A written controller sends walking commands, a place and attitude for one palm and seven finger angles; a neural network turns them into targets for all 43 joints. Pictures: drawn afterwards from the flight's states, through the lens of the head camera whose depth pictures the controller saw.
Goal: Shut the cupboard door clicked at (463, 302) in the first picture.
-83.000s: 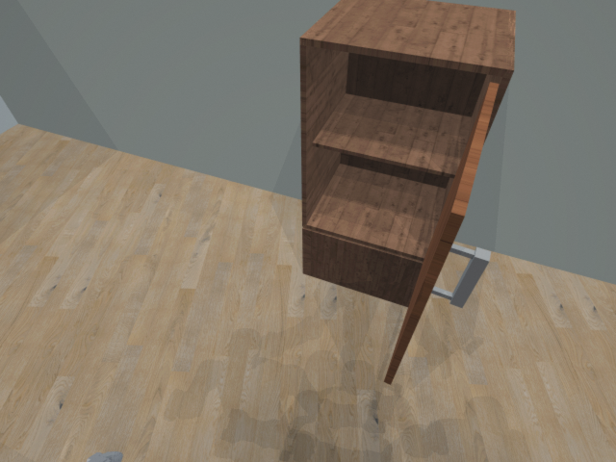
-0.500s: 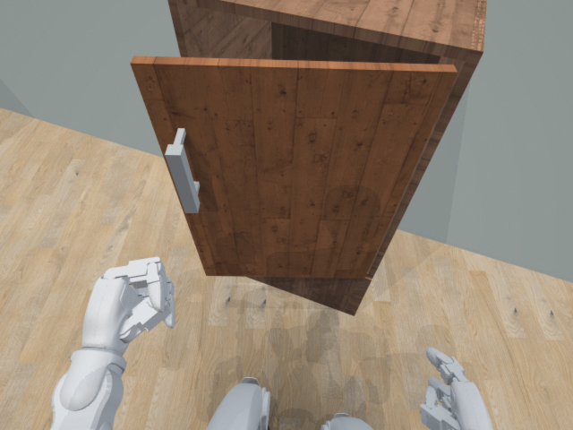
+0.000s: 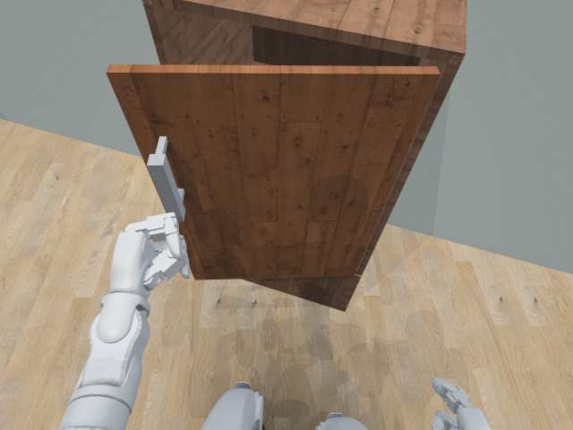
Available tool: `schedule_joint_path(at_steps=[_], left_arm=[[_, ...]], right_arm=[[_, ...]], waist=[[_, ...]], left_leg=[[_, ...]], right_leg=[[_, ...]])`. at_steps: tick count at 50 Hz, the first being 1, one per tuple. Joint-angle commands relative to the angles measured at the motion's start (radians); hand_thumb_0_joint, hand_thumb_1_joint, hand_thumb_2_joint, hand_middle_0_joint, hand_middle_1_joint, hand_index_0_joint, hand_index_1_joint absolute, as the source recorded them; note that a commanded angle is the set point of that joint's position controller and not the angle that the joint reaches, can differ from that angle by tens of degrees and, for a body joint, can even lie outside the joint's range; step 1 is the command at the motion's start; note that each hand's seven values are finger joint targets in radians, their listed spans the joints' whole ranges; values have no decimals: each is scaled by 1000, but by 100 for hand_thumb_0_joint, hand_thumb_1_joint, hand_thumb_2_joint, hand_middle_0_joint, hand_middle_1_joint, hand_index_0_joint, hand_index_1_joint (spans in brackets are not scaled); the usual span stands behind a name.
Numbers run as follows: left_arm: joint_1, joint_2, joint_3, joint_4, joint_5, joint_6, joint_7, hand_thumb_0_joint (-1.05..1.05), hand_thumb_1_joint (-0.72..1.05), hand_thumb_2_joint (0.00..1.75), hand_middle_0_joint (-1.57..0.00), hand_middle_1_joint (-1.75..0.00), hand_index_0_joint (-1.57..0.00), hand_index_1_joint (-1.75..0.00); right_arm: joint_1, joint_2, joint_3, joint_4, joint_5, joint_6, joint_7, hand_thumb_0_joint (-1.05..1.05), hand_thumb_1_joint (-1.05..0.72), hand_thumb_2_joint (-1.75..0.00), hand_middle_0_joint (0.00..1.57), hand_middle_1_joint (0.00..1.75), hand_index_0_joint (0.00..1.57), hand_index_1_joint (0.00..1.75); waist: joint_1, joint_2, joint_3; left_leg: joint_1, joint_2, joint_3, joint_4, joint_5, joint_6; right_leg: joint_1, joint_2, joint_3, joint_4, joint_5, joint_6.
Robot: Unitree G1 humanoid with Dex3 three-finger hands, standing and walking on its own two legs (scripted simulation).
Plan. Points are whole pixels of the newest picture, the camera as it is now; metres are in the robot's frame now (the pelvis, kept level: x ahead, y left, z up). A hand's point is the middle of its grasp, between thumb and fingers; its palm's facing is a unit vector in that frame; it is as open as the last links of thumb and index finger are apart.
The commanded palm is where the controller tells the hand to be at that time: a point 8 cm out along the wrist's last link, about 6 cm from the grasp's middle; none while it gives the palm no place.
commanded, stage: bring the fist close to the handle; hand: left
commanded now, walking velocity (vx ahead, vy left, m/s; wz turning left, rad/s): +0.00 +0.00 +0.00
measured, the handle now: (170, 180) +0.47 +0.21 +0.05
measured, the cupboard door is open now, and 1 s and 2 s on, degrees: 20 20 6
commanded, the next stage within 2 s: push the door shut along its arc in 0.66 s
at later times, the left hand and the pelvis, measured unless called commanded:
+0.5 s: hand (193, 224) +0.39 +0.16 +0.05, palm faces +0.06 -1.00 -0.02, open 3.1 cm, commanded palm +0.36 +0.21 +0.05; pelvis +0.00 +0.00 +0.00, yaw -1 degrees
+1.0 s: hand (198, 213) +0.40 +0.15 +0.05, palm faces +0.01 -1.00 -0.04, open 3.1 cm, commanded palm +0.39 +0.20 +0.05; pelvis -0.01 -0.01 -0.01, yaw +0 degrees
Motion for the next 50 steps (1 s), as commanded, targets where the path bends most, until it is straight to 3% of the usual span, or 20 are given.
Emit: schedule_joint_path(at_steps=[1, 3, 5, 10, 12, 13, 15, 17, 21, 25, 30, 32, 35, 39, 40, 43, 50], left_arm=[[-300, 131, 67, -139, -6, -78, 10, 0, 90, 90, -130, -150, -130, -150], [-370, 113, 47, -101, -3, -83, 9, 0, 90, 90, -130, -150, -130, -150], [-432, 138, 69, -53, 2, -86, 14, 0, 90, 90, -130, -150, -130, -150], [-531, 142, 77, -4, 9, -108, 16, 0, 90, 90, -130, -150, -130, -150], [-552, 128, 72, 49, 16, -106, 20, 0, 90, 90, -130, -150, -130, -150], [-585, 121, 68, 86, 16, -102, 22, 0, 90, 90, -130, -150, -130, -150], [-536, 193, 146, 143, 19, -99, 28, 0, 90, 90, -130, -150, -130, -150], [-568, 151, 110, 129, 18, -107, 22, 0, 90, 90, -130, -150, -130, -150], [-532, 176, 134, 92, 13, -129, 15, 0, 90, 90, -130, -150, -130, -150], [-531, 185, 139, 101, 7, -139, 6, 0, 90, 90, -130, -150, -130, -150], [-568, 149, 92, 44, 5, -156, -1, 0, 90, 90, -130, -150, -130, -150], [-590, 126, 70, 69, 6, -151, -1, 0, 90, 90, -130, -150, -130, -150], [-593, 164, 110, 94, 8, -149, 10, 0, 90, 90, -130, -150, -130, -150], [-603, 163, 106, 112, 19, -150, 15, 0, 90, 90, -130, -150, -130, -150], [-621, 190, 120, 127, 26, -151, 12, 0, 90, 90, -130, -150, -130, -150], [-737, 184, 100, 159, 33, -159, -1, 0, 90, 90, -130, -150, -130, -150], [-840, 190, 103, 303, 25, -148, -58, 0, 90, 90, -130, -150, -130, -150]], right_arm=[[-2, -145, -56, -119, -1, -33, -6, 0, -90, -90, 20, 30, 20, 30], [7, -145, -56, -110, -1, -31, -4, 0, -90, -90, 20, 30, 20, 30], [20, -152, -58, -98, -4, -27, -5, 0, -90, -90, 20, 30, 20, 30], [39, -155, -64, -83, -6, -23, 2, 0, -90, -90, 20, 30, 20, 30], [44, -152, -66, -76, -6, -18, 5, 0, -90, -90, 20, 30, 20, 30], [46, -152, -64, -71, -6, -15, 6, 0, -90, -90, 20, 30, 20, 30], [59, -160, -66, -73, -9, -6, 8, 0, -90, -90, 20, 30, 20, 30], [55, -150, -64, -81, -7, -1, 12, 0, -90, -90, 20, 30, 20, 30], [60, -152, -68, -89, -7, 7, 18, 0, -90, -90, 20, 30, 20, 30], [64, -155, -69, -86, -4, 11, 14, 0, -90, -90, 20, 30, 20, 30], [62, -155, -75, -80, -1, 3, 12, 0, -90, -90, 20, 30, 20, 30], [63, -153, -75, -66, 0, 0, 10, 0, -90, -90, 20, 30, 20, 30], [61, -159, -74, -63, -2, -2, 6, 0, -90, -90, 20, 30, 20, 30], [53, -154, -69, -65, -4, 1, 8, 0, -90, -90, 20, 30, 20, 30], [60, -159, -69, -64, -4, 2, 5, 0, -90, -90, 20, 30, 20, 30], [58, -157, -68, -52, -4, 2, 4, 0, -90, -90, 20, 30, 20, 30], [92, -164, -68, -38, -2, 3, 6, 0, -90, -90, 20, 30, 20, 30]], waist=[[-16, 1, -289], [-26, 0, -279], [-33, -10, -282], [-33, 23, -345], [-36, 8, -339], [-49, 7, -317], [-18, -28, -319], [-25, -4, -331], [-12, 7, -366], [-26, -40, -322], [-36, 27, -346], [-50, 5, -327], [-39, -6, -314], [-37, 0, -324], [-39, -2, -320], [-63, 17, -313], [-73, 31, -343]], left_leg=[[399, 33, -84, -143, 182, -26], [398, 33, -89, -143, 160, -27], [387, 33, -93, -134, 154, -25], [432, 33, -94, -124, 197, -28], [430, 34, -97, -128, 185, -31], [414, 33, -92, -124, 169, -27], [370, 28, -84, -126, 159, -25], [383, 26, -75, -127, 175, -24], [401, 27, -71, -127, 217, -25], [347, 25, -61, -123, 175, -17], [430, 30, -79, -132, 187, -23], [431, 34, -86, -134, 161, -24], [402, 27, -83, -135, 132, -21], [400, 27, -81, -134, 139, -22], [396, 27, -84, -131, 143, -21], [404, 30, -91, -127, 118, -23], [409, 27, -97, -103, 142, -21]], right_leg=[[-54, -28, 17, -177, 307, -2], [-73, -27, 14, -180, 284, -2], [-82, -25, 17, -178, 280, -2], [-90, -25, 16, -166, 308, -4], [-104, -24, 11, -168, 295, -4], [-118, -24, 15, -175, 286, -1], [-82, -21, 25, -179, 283, -1], [-73, -26, 27, -179, 307, 1], [-45, -23, 28, -170, 348, 0], [-35, -22, 41, -183, 329, 7], [-80, -21, 26, -179, 309, 0], [-104, -22, 22, -187, 282, 3], [-97, -22, 27, -193, 256, 2], [-93, -25, 29, -188, 265, 2], [-96, -22, 29, -183, 270, 0], [-133, -24, 29, -183, 242, 1], [-159, -22, 31, -171, 256, -3]])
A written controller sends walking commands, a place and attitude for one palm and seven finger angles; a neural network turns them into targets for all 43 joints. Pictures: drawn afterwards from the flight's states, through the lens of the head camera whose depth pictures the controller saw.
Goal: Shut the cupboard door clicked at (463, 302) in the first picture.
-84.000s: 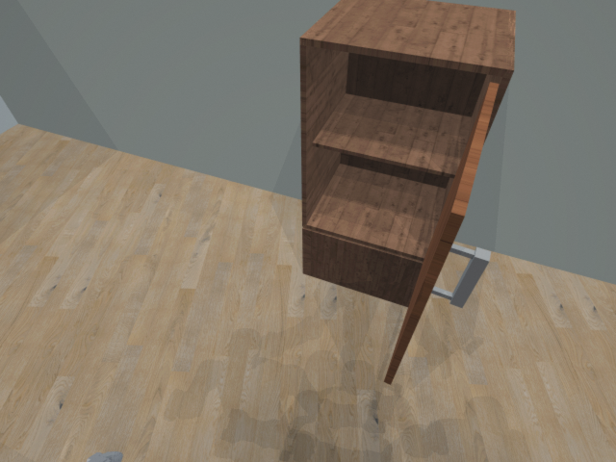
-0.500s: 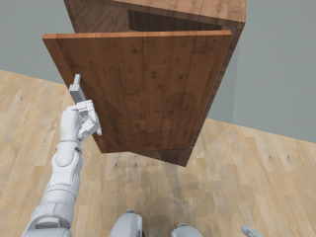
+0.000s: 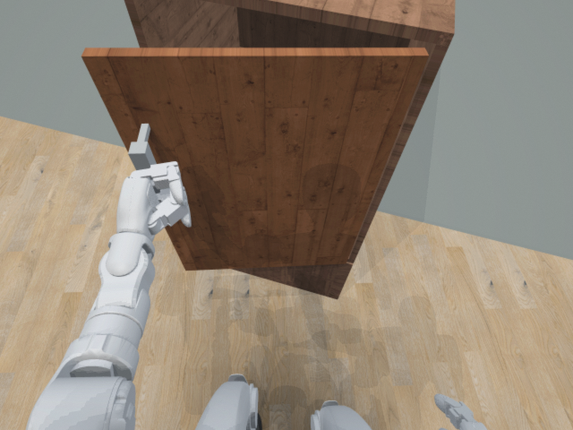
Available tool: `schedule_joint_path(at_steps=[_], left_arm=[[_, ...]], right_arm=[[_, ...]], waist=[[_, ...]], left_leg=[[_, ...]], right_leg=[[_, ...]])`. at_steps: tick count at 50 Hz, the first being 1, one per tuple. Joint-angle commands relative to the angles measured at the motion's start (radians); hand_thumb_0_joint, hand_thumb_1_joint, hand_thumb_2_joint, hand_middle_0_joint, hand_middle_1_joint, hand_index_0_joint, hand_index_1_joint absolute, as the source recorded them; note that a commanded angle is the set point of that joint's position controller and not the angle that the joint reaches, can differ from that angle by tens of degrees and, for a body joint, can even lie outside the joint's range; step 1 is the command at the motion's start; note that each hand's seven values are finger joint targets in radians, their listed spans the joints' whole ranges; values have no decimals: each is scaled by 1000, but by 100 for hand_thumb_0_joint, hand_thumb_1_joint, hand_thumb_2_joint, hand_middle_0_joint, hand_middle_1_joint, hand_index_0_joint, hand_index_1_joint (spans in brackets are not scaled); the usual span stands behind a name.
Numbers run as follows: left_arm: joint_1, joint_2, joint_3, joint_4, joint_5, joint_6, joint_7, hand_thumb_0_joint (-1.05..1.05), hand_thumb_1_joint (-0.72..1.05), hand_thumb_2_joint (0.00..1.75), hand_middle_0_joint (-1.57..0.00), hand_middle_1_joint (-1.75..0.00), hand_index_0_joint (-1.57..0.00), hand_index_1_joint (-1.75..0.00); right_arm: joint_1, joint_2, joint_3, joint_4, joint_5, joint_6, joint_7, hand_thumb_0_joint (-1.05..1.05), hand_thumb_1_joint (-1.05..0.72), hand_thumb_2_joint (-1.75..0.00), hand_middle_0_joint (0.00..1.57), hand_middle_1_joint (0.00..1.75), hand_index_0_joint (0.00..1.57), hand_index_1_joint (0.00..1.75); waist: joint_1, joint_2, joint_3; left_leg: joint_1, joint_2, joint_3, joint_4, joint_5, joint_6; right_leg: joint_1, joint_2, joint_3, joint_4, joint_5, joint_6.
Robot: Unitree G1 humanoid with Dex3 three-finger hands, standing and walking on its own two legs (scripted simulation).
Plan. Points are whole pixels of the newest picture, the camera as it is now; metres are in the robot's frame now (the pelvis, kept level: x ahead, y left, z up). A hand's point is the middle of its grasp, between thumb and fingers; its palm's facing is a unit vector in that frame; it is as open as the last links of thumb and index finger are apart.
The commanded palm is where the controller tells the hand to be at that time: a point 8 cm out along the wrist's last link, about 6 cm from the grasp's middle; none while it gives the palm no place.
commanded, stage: push the door shut along its arc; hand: left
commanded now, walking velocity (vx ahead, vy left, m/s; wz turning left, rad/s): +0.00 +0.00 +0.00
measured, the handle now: (154, 169) +0.48 +0.21 +0.05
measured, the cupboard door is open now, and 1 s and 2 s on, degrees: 20 6 0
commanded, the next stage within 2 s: pull the fist back off the door in 1.62 s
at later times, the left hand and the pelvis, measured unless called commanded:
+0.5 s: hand (197, 171) +0.47 +0.15 +0.06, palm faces -0.12 -0.99 -0.04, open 3.1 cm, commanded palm +0.47 +0.18 +0.06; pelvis -0.01 +0.00 -0.02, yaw +0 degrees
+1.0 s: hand (219, 141) +0.54 +0.12 +0.06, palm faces -0.24 -0.97 -0.04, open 2.9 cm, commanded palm +0.54 +0.16 +0.06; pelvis +0.00 +0.00 -0.03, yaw -3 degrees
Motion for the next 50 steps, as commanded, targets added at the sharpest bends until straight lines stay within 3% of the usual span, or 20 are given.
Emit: schedule_joint_path(at_steps=[1, 4, 6, 9, 12, 13, 16, 19, 20, 24, 26, 27, 30, 32, 34, 35, 39, 44, 46, 50], left_arm=[[-471, 165, 37, -149, -14, -68, -33, 0, 90, 90, -130, -150, -130, -150], [-503, 186, 49, -94, -16, -69, -61, 0, 90, 90, -130, -150, -130, -150], [-577, 187, 39, -86, -17, -76, -82, 0, 90, 90, -130, -150, -130, -150], [-624, 216, 54, -31, -21, -75, -107, 0, 90, 90, -130, -150, -130, -150], [-681, 209, 37, -9, -22, -77, -133, 0, 90, 90, -130, -150, -130, -150], [-679, 207, 39, 2, -23, -74, -139, 0, 90, 90, -130, -150, -130, -150], [-742, 216, 40, 39, -21, -67, -149, 0, 90, 90, -130, -150, -130, -150], [-796, 258, 60, 76, -11, -58, -150, 0, 90, 90, -130, -150, -130, -150], [-833, 253, 52, 59, -9, -65, -153, 0, 90, 90, -130, -150, -130, -150], [-844, 320, 108, 127, 5, -47, -156, 0, 90, 90, -130, -150, -130, -150], [-870, 303, 91, 120, 8, -48, -165, 0, 90, 90, -130, -150, -130, -150], [-876, 339, 116, 122, 14, -48, -169, 0, 90, 90, -130, -150, -130, -150], [-919, 343, 113, 152, 17, -35, -179, 0, 90, 90, -130, -150, -130, -150], [-950, 387, 140, 179, 26, -22, -179, 0, 90, 90, -130, -150, -130, -150], [-943, 405, 155, 179, 30, -13, -188, 0, 90, 90, -130, -150, -130, -150], [-955, 415, 161, 156, 28, -20, -195, 0, 90, 90, -130, -150, -130, -150], [-933, 420, 163, 191, 41, 5, -212, 0, 90, 90, -130, -150, -130, -150], [-1027, 439, 158, 234, 50, 40, -224, 0, 90, 90, -130, -150, -130, -150], [-1058, 458, 168, 227, 48, 38, -235, 0, 90, 90, -130, -150, -130, -150], [-1128, 478, 160, 235, 52, 53, -263, 0, 90, 90, -130, -150, -130, -150]], right_arm=[[88, -164, -61, -76, -1, -27, -8, 0, -90, -90, 20, 30, 20, 30], [102, -167, -62, -70, 1, -21, -7, 0, -90, -90, 20, 30, 20, 30], [111, -167, -62, -60, 0, -22, -8, 0, -90, -90, 20, 30, 20, 30], [125, -174, -63, -51, 3, -17, -9, 0, -90, -90, 20, 30, 20, 30], [141, -178, -64, -40, 3, -17, -7, 0, -90, -90, 20, 30, 20, 30], [146, -181, -66, -40, 3, -17, -5, 0, -90, -90, 20, 30, 20, 30], [162, -188, -66, -27, 1, -17, -5, 0, -90, -90, 20, 30, 20, 30], [178, -195, -64, -21, 0, -17, -4, 0, -90, -90, 20, 30, 20, 30], [185, -195, -65, -22, -3, -20, -3, 0, -90, -90, 20, 30, 20, 30], [208, -203, -64, -16, -7, -18, 3, 0, -90, -90, 20, 30, 20, 30], [215, -200, -63, -21, -7, -19, 10, 0, -90, -90, 20, 30, 20, 30], [221, -205, -65, -16, -8, -17, 11, 0, -90, -90, 20, 30, 20, 30], [238, -206, -60, -21, -10, -12, 13, 0, -90, -90, 20, 30, 20, 30], [245, -212, -58, -17, -10, -10, 13, 0, -90, -90, 20, 30, 20, 30], [254, -210, -58, -22, -10, -10, 16, 0, -90, -90, 20, 30, 20, 30], [261, -211, -58, -26, -12, -12, 17, 0, -90, -90, 20, 30, 20, 30], [273, -210, -57, -28, -12, -2, 26, 0, -90, -90, 20, 30, 20, 30], [292, -214, -49, -23, -10, 4, 23, 0, -90, -90, 20, 30, 20, 30], [296, -217, -49, -18, -10, -1, 22, 0, -90, -90, 20, 30, 20, 30], [308, -214, -44, -10, -14, -8, 19, 0, -90, -90, 20, 30, 20, 30]], waist=[[-47, 20, -368], [-52, -5, -360], [-67, 23, -381], [-76, 5, -366], [-88, 50, -387], [-84, 53, -396], [-103, 46, -400], [-115, 46, -386], [-117, 82, -410], [-119, 64, -430], [-123, 88, -452], [-119, 96, -466], [-139, 84, -443], [-147, 81, -432], [-142, 86, -468], [-134, 118, -499], [-136, 127, -500], [-180, 71, -447], [-182, 95, -492], [-196, 130, -505]], left_leg=[[471, 25, -95, -111, 134, -13], [446, 24, -92, -101, 141, -10], [453, 24, -94, -84, 155, -7], [424, 24, -97, -80, 127, -4], [457, 28, -111, -78, 135, -7], [467, 30, -118, -80, 127, -8], [463, 33, -131, -75, 106, -5], [428, 34, -130, -67, 89, -3], [448, 33, -137, -63, 99, -3], [423, 39, -135, -46, 116, -2], [437, 37, -136, -39, 150, -1], [444, 42, -142, -37, 152, -4], [418, 43, -147, -29, 141, 1], [386, 47, -144, -18, 126, 3], [387, 45, -135, -5, 163, 5], [407, 44, -138, 0, 192, 4], [414, 49, -139, 8, 222, -1], [327, 50, -130, 32, 183, 14], [337, 48, -127, 52, 222, 14], [318, 45, -122, 82, 250, 19]], right_leg=[[-98, -29, 36, -187, 252, 5], [-92, -28, 42, -188, 261, 6], [-109, -31, 46, -178, 275, 6], [-121, -29, 51, -182, 242, 4], [-161, -27, 40, -172, 229, -1], [-175, -26, 37, -170, 211, -3], [-207, -25, 31, -165, 187, -3], [-220, -24, 36, -163, 170, -4], [-234, -23, 33, -151, 172, -7], [-234, -19, 35, -144, 179, -6], [-241, -17, 33, -134, 200, -6], [-246, -17, 30, -128, 198, -8], [-266, -11, 30, -123, 189, -8], [-274, -10, 34, -123, 177, -6], [-249, -8, 38, -118, 208, -7], [-253, -8, 36, -105, 223, -10], [-265, -4, 30, -100, 246, -9], [-273, 0, 41, -109, 229, -1], [-269, 0, 45, -97, 263, -1], [-272, 3, 49, -82, 292, -1]])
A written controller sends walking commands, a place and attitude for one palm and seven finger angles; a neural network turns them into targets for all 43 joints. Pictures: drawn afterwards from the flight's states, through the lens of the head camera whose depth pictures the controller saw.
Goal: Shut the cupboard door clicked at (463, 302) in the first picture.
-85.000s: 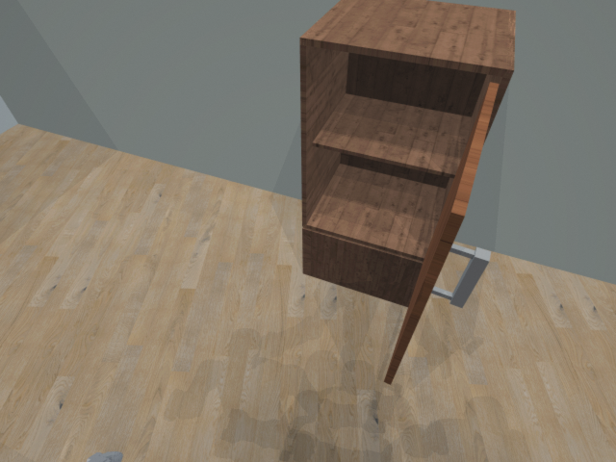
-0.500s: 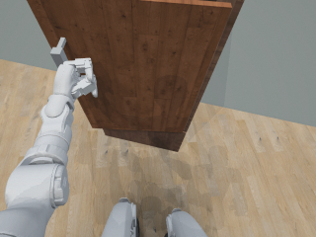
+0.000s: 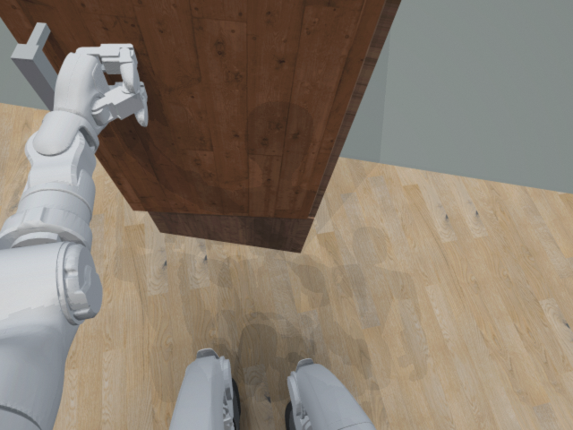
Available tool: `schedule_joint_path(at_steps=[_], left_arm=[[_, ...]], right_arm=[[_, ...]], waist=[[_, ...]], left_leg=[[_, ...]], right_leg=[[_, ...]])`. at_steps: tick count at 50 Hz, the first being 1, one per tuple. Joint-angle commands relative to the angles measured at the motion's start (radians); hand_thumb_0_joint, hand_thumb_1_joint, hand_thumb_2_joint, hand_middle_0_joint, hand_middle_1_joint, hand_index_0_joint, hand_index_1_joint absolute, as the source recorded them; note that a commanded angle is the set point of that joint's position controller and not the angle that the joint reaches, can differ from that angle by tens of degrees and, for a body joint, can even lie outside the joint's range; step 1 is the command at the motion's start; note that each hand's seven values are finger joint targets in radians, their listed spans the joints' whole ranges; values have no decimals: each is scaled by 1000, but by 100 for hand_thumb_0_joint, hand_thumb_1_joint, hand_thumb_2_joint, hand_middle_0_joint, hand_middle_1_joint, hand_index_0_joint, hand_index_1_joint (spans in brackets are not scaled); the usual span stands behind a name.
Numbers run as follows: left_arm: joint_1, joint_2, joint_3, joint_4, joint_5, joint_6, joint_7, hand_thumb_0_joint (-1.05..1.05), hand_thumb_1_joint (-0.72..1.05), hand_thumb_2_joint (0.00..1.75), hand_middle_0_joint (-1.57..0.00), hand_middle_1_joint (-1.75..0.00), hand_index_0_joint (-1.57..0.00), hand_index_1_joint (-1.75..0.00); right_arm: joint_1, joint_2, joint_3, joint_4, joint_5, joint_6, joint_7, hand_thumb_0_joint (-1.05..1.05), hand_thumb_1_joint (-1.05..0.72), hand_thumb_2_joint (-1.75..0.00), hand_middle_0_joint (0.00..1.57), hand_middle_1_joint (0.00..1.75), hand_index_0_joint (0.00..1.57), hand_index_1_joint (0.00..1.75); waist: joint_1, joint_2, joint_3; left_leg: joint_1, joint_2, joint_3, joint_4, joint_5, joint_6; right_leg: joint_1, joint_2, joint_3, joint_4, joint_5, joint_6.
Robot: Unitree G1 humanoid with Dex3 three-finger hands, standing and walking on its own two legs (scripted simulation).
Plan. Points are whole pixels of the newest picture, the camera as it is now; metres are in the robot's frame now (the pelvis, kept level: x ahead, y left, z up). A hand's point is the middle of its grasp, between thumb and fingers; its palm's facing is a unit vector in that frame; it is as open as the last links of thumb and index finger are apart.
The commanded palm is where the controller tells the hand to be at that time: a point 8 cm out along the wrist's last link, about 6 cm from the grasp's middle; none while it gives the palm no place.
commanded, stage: push the door shut along its arc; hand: left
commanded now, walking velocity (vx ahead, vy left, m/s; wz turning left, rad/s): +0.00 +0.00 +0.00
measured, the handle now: (61, 85) +0.56 +0.24 +0.08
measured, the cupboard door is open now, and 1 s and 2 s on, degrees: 6 0 0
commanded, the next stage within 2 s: pull the fist back off the door in 0.62 s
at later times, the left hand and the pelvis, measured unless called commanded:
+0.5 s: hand (145, 78) +0.56 +0.14 +0.10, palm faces -0.30 -0.96 -0.03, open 3.1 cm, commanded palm +0.60 +0.13 +0.09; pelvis -0.01 +0.00 -0.02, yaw +0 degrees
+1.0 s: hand (157, 74) +0.57 +0.12 +0.09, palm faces +0.19 -0.98 -0.05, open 2.9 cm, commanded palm +0.57 +0.11 +0.09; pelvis -0.04 +0.01 -0.03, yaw +0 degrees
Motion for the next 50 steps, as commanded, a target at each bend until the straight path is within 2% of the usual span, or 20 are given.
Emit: schedule_joint_path(at_steps=[1, 4, 5, 6, 15, 19, 21, 22, 24, 28, 30, 34, 36, 37, 39, 42, 44, 46, 48, 50], left_arm=[[-547, 235, 35, -186, -21, -43, -17, 0, 90, 90, -130, -150, -130, -150], [-594, 187, -15, -220, -24, -28, -35, 0, 90, 90, -130, -150, -130, -150], [-603, 182, -13, -224, -28, -26, -40, 0, 90, 90, -130, -150, -130, -150], [-602, 221, 13, -204, -23, -20, -41, 0, 90, 90, -130, -150, -130, -150], [-755, 149, -65, -197, -6, 19, -47, 0, 90, 90, -130, -150, -130, -150], [-800, 173, -62, -139, 6, 48, -47, 0, 90, 90, -130, -150, -130, -150], [-840, 181, -62, -167, 14, 42, -52, 0, 90, 90, -130, -150, -130, -150], [-842, 140, -87, -148, 16, 53, -53, 0, 90, 90, -130, -150, -130, -150], [-860, 138, -88, -132, 16, 67, -51, 0, 90, 90, -130, -150, -130, -150], [-941, 108, -120, -170, 18, 79, -53, 0, 90, 90, -130, -150, -130, -150], [-957, 62, -149, -171, 19, 88, -52, 0, 90, 90, -130, -150, -130, -150], [-973, 46, -167, -149, 22, 110, -45, 0, 90, 90, -130, -150, -130, -150], [-1006, 75, -154, -170, 26, 105, -40, 0, 90, 90, -130, -150, -130, -150], [-1013, 98, 34, -181, -46, 128, 164, 0, 90, 90, -130, -150, -130, -150], [-976, 8, 8, -144, 0, 146, 358, 0, 90, 90, -130, -150, -130, -150], [-1004, -27, 18, -154, 96, 103, 597, 0, 90, 90, -130, -150, -130, -150], [-1021, -3, -27, -135, 198, 62, 663, 0, 90, 90, -130, -150, -130, -150], [-1025, 13, -64, -121, 270, 23, 665, 0, 90, 90, -130, -150, -130, -150], [-1005, 16, -83, -87, 274, 10, 633, 0, 90, 90, -130, -150, -130, -150], [-986, 49, -60, -82, 232, 4, 585, 0, 90, 90, -130, -150, -130, -150]], right_arm=[[179, -197, -69, -35, -3, -23, -17, 0, -90, -90, 20, 30, 20, 30], [182, -196, -71, -30, -7, -27, -14, 0, -90, -90, 20, 30, 20, 30], [188, -196, -71, -30, -7, -32, -14, 0, -90, -90, 20, 30, 20, 30], [188, -203, -71, -21, -5, -31, -18, 0, -90, -90, 20, 30, 20, 30], [202, -207, -67, 10, -18, -59, -23, 0, -90, -90, 20, 30, 20, 30], [206, -213, -58, 22, -20, -69, -28, 0, -90, -90, 20, 30, 20, 30], [213, -215, -60, 27, -24, -78, -29, 0, -90, -90, 20, 30, 20, 30], [210, -212, -60, 30, -24, -79, -30, 0, -90, -90, 20, 30, 20, 30], [212, -214, -58, 40, -26, -87, -34, 0, -90, -90, 20, 30, 20, 30], [213, -217, -57, 57, -31, -106, -41, 0, -90, -90, 20, 30, 20, 30], [208, -215, -56, 65, -34, -117, -43, 0, -90, -90, 20, 30, 20, 30], [203, -218, -49, 79, -34, -135, -50, 0, -90, -90, 20, 30, 20, 30], [209, -223, -48, 81, -36, -145, -50, 0, -90, -90, 20, 30, 20, 30], [263, -199, -39, 47, -59, -141, -42, 0, -90, -90, 20, 30, 20, 30], [264, -191, -53, 50, -83, -134, -9, 0, -90, -90, 20, 30, 20, 30], [267, -186, -65, 55, -121, -115, 33, 0, -90, -90, 20, 30, 20, 30], [276, -192, -72, 67, -137, -103, 61, 0, -90, -90, 20, 30, 20, 30], [284, -195, -81, 69, -140, -93, 80, 0, -90, -90, 20, 30, 20, 30], [276, -196, -80, 63, -134, -84, 86, 0, -90, -90, 20, 30, 20, 30], [275, -202, -77, 50, -124, -77, 80, 0, -90, -90, 20, 30, 20, 30]], waist=[[-55, 100, -518], [-68, 133, -545], [-68, 136, -560], [-68, 139, -557], [-115, 188, -546], [-134, 164, -519], [-132, 214, -558], [-144, 209, -543], [-155, 194, -525], [-171, 241, -547], [-178, 270, -540], [-191, 261, -531], [-189, 292, -550], [-140, 268, -541], [-158, 241, -517], [-168, 238, -491], [-189, 257, -491], [-201, 272, -516], [-202, 274, -488], [-193, 252, -502]], left_leg=[[590, 16, -109, -57, 280, 13], [636, 17, -117, -52, 299, 14], [656, 15, -124, -51, 320, 15], [650, 20, -123, -44, 321, 13], [690, 25, -155, -32, 309, 15], [628, 25, -150, -15, 262, 18], [668, 28, -159, -8, 293, 14], [680, 30, -166, -9, 277, 14], [659, 32, -166, -3, 246, 16], [687, 36, -181, 1, 219, 15], [722, 36, -198, -11, 226, 14], [706, 39, -209, -17, 142, 10], [723, 42, -220, -21, 133, 7], [671, 57, -248, -66, 73, -3], [653, 65, -281, -100, -36, -16], [621, 63, -299, -128, -142, -24], [626, 60, -299, -133, -172, -28], [648, 59, -300, -128, -155, -29], [622, 47, -280, -131, -169, -28], [603, 40, -267, -136, -157, -23]], right_leg=[[-34, -31, 63, -195, 302, 1], [-65, -28, 56, -196, 303, 0], [-78, -26, 48, -187, 308, -3], [-83, -27, 49, -186, 310, -3], [-203, -21, 25, -169, 249, -7], [-208, -18, 21, -165, 228, -5], [-241, -19, 16, -146, 232, -8], [-266, -18, 10, -148, 221, -8], [-278, -18, 8, -150, 207, -6], [-332, -20, -2, -132, 187, -8], [-374, -18, -9, -125, 181, -11], [-394, -23, -19, -121, 155, -11], [-416, -26, -20, -107, 151, -12], [-370, -35, -17, -101, 149, -8], [-402, -42, -24, -95, 113, 4], [-427, -51, -22, -99, 69, 15], [-432, -56, -19, -104, 49, 13], [-432, -57, -16, -109, 47, 9], [-405, -52, -12, -124, 36, 1], [-355, -45, -5, -134, 35, -3]])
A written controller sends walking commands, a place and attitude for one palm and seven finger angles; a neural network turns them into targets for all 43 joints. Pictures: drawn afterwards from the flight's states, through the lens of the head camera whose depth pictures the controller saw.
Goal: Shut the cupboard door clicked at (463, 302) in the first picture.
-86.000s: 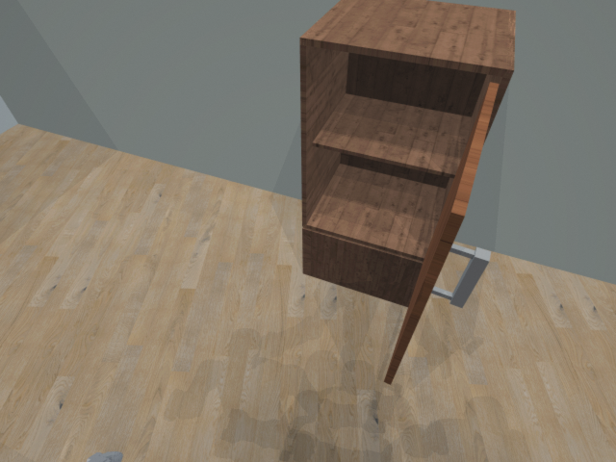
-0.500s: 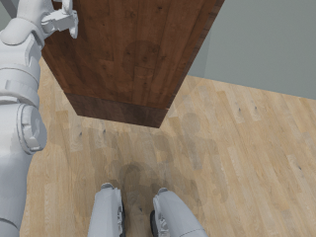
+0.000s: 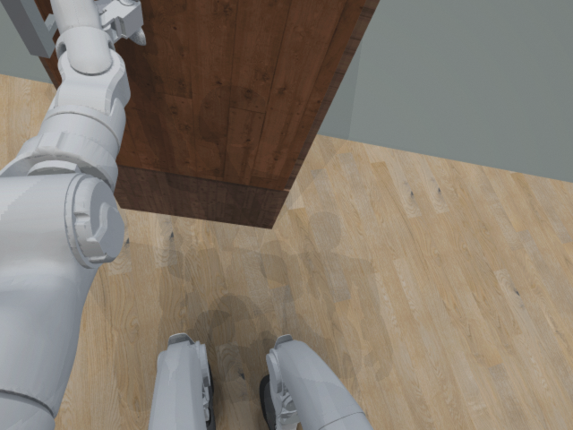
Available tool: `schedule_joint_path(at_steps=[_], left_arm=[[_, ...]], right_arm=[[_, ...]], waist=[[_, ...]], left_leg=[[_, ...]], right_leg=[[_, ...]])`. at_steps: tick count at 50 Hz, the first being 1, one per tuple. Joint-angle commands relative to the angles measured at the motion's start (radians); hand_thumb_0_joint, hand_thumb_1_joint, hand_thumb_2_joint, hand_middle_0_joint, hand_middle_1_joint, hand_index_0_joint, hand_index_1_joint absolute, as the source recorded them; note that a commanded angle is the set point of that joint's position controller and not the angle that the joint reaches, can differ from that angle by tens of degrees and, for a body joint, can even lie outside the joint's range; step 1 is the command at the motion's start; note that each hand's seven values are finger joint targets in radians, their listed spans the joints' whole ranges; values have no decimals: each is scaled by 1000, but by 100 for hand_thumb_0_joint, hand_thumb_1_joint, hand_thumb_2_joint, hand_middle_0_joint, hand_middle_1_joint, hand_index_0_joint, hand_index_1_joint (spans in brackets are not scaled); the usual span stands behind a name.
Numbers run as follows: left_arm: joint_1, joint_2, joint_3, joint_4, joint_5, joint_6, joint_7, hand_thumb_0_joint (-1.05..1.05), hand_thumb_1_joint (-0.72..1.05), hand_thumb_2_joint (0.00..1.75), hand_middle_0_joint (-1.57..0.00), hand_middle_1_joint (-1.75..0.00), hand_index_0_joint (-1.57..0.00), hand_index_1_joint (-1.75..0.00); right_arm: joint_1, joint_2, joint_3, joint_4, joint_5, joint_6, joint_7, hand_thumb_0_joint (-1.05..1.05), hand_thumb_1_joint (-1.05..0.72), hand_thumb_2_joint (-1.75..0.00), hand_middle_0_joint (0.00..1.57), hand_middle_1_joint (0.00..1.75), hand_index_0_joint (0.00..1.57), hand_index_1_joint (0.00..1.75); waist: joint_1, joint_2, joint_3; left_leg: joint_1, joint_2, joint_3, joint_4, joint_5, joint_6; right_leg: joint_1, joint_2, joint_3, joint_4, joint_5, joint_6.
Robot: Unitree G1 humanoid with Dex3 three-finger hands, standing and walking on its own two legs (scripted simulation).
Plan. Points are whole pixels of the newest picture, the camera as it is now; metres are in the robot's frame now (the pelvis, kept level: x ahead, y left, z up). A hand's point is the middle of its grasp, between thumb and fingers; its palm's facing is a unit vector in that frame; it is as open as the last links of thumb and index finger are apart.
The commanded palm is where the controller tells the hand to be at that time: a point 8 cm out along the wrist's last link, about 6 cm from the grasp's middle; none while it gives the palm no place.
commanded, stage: pull the fist back off the door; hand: left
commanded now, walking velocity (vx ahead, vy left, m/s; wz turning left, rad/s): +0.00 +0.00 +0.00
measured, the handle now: out of the picture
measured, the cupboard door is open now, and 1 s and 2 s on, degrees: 0 0 0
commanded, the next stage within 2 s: draw the hand back to the body in 0.60 s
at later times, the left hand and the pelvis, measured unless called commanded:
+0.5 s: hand (153, 40) +0.58 +0.10 +0.11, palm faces +0.14 -0.99 -0.01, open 3.1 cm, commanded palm +0.53 +0.13 +0.12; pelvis +0.05 -0.02 +0.04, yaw +0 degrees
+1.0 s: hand (112, 68) +0.48 +0.13 +0.16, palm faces +0.14 -0.99 -0.04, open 3.1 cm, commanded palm +0.44 +0.17 +0.17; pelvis +0.08 -0.03 +0.09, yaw +2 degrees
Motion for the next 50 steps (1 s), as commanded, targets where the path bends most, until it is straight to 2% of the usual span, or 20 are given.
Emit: schedule_joint_path(at_steps=[1, 5, 7, 8, 11, 13, 15, 20, 23, 26, 27, 31, 33, 36, 40, 41, 44, 46, 49, 50], left_arm=[[-636, 97, -37, -227, -12, -100, -63, 0, 90, 90, -130, -150, -130, -150], [-499, 114, 6, -235, -85, -102, -115, 0, 90, 90, -130, -150, -130, -150], [-431, 90, 7, -238, -104, -104, -121, 0, 90, 90, -130, -150, -130, -150], [-392, 133, 44, -246, -106, -107, -118, 0, 90, 90, -130, -150, -130, -150], [-326, 115, 48, -316, -115, -134, -117, 0, 90, 90, -130, -150, -130, -150], [-262, 112, 67, -338, -127, -147, -113, 0, 90, 90, -130, -150, -130, -150], [-234, 142, 98, -390, -132, -173, -112, 0, 90, 90, -130, -150, -130, -150], [-76, 46, 53, -495, -149, -228, -121, 0, 90, 90, -130, -150, -130, -150], [41, 31, 67, -527, -166, -236, -127, 0, 90, 90, -130, -150, -130, -150], [114, -59, -7, -587, -177, -252, -141, 0, 90, 90, -130, -150, -130, -150], [100, -99, -35, -607, -187, -256, -143, 0, 90, 90, -130, -150, -130, -150], [126, -100, -39, -620, -192, -274, -146, 0, 90, 90, -130, -150, -130, -150], [105, -153, -87, -607, -191, -278, -148, 0, 90, 90, -130, -150, -130, -150], [120, -135, -70, -587, -189, -288, -150, 0, 90, 90, -130, -150, -130, -150], [369, -66, -8, -791, -225, -277, -173, 0, 90, 90, -130, -150, -130, -150], [436, -93, -34, -840, -231, -260, -184, 0, 90, 90, -130, -150, -130, -150], [548, -94, -44, -913, -261, -187, -205, 0, 90, 90, -130, -150, -130, -150], [603, -103, -58, -989, -282, -157, -220, 0, 90, 90, -130, -150, -130, -150], [652, -143, -109, -1082, -311, -140, -242, 0, 90, 90, -130, -150, -130, -150], [651, -130, -114, -1123, -316, -144, -250, 0, 90, 90, -130, -150, -130, -150]], right_arm=[[246, -252, -82, -14, 15, 14, -9, 0, -90, -90, 20, 30, 20, 30], [249, -251, -73, -39, 29, 18, -18, 0, -90, -90, 20, 30, 20, 30], [248, -245, -74, -43, 36, 22, -19, 0, -90, -90, 20, 30, 20, 30], [253, -247, -73, -46, 37, 26, -22, 0, -90, -90, 20, 30, 20, 30], [251, -236, -80, -60, 42, 34, -21, 0, -90, -90, 20, 30, 20, 30], [255, -229, -84, -66, 46, 43, -20, 0, -90, -90, 20, 30, 20, 30], [254, -224, -88, -70, 48, 51, -23, 0, -90, -90, 20, 30, 20, 30], [231, -199, -103, -85, 58, 76, -20, 0, -90, -90, 20, 30, 20, 30], [210, -193, -112, -94, 66, 96, -23, 0, -90, -90, 20, 30, 20, 30], [179, -178, -117, -105, 76, 106, -25, 0, -90, -90, 20, 30, 20, 30], [170, -173, -119, -104, 76, 108, -25, 0, -90, -90, 20, 30, 20, 30], [145, -174, -126, -96, 81, 117, -33, 0, -90, -90, 20, 30, 20, 30], [125, -168, -126, -91, 81, 121, -32, 0, -90, -90, 20, 30, 20, 30], [104, -169, -126, -92, 80, 127, -35, 0, -90, -90, 20, 30, 20, 30], [57, -168, -121, -178, 98, 136, -37, 0, -90, -90, 20, 30, 20, 30], [37, -157, -117, -194, 109, 137, -37, 0, -90, -90, 20, 30, 20, 30], [9, -158, -109, -226, 133, 148, -54, 0, -90, -90, 20, 30, 20, 30], [-17, -154, -102, -243, 145, 145, -70, 0, -90, -90, 20, 30, 20, 30], [-49, -150, -98, -247, 157, 132, -89, 0, -90, -90, 20, 30, 20, 30], [-56, -155, -95, -249, 160, 127, -96, 0, -90, -90, 20, 30, 20, 30]], waist=[[-83, 275, -496], [-36, 220, -493], [-30, 177, -460], [-12, 159, -462], [14, 155, -498], [30, 105, -494], [49, 95, -521], [87, 76, -557], [109, 9, -543], [115, 16, -524], [100, 4, -511], [113, -11, -501], [94, -20, -466], [111, -1, -493], [220, 8, -624], [229, 5, -608], [224, -133, -483], [232, -125, -445], [217, -142, -356], [219, -111, -343]], left_leg=[[827, 60, -215, -227, -213, -33], [795, 53, -186, -246, -206, -28], [767, 51, -164, -246, -191, -24], [750, 51, -149, -246, -175, -23], [777, 49, -126, -246, -98, -21], [755, 42, -96, -242, -41, -17], [750, 37, -69, -233, 25, -13], [811, 23, -23, -230, 199, -15], [788, 14, 5, -233, 241, -14], [831, 5, 20, -238, 300, -15], [840, 2, 24, -231, 308, -10], [878, -4, 24, -230, 352, -13], [881, -6, 26, -224, 339, -11], [908, -9, 22, -221, 362, -14], [993, -20, 43, -276, 458, -14], [1010, -20, 53, -292, 464, -14], [944, -20, 66, -355, 343, -5], [967, -23, 71, -388, 327, -3], [1017, -18, 65, -432, 283, -1], [1044, -19, 63, -442, 287, 1]], right_leg=[[-163, -30, 58, -224, 7, -20], [-80, -23, 64, -245, 8, -21], [-48, -21, 68, -267, 13, -15], [-13, -22, 71, -273, 17, -15], [41, -22, 79, -286, 65, -13], [118, -18, 88, -308, 93, -8], [186, -18, 100, -316, 133, -6], [311, -18, 113, -327, 316, 1], [408, -26, 129, -339, 434, 14], [433, -33, 133, -340, 542, 21], [435, -37, 139, -347, 580, 30], [441, -44, 140, -340, 648, 32], [414, -48, 143, -345, 653, 41], [408, -48, 141, -334, 650, 33], [612, -50, 156, -349, 804, 35], [635, -52, 152, -365, 831, 36], [723, -62, 168, -438, 838, 69], [760, -67, 171, -468, 847, 73], [747, -63, 160, -527, 754, 74], [745, -63, 164, -536, 731, 72]])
